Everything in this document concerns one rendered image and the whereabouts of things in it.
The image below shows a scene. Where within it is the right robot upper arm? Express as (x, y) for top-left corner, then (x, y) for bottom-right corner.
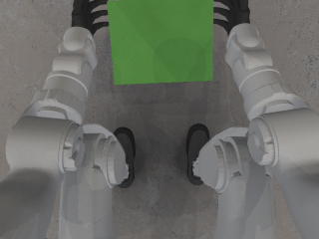
(247, 108), (319, 239)

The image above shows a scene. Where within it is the carton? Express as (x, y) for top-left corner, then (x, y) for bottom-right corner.
(107, 0), (214, 85)

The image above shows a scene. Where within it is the robot left hand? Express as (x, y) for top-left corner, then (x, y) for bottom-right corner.
(71, 0), (110, 37)

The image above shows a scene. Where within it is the left robot shin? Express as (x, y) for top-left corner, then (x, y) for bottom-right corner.
(83, 123), (130, 185)

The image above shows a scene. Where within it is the left robot forearm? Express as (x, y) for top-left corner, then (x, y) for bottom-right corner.
(5, 26), (98, 165)

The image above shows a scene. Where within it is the robot right hand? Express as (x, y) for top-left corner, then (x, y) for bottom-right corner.
(213, 0), (250, 36)

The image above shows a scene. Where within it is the right robot forearm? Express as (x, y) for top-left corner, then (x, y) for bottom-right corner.
(224, 23), (319, 121)

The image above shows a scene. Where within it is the robot right foot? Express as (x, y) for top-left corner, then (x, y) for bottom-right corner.
(185, 123), (209, 185)

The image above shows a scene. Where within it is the left robot upper arm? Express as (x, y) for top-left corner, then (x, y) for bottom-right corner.
(0, 116), (85, 239)

